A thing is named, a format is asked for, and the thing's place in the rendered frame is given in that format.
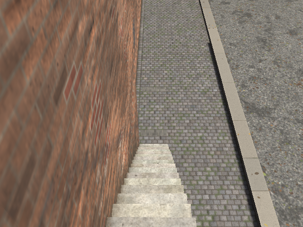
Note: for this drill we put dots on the stairs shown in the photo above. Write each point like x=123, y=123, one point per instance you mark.
x=152, y=194

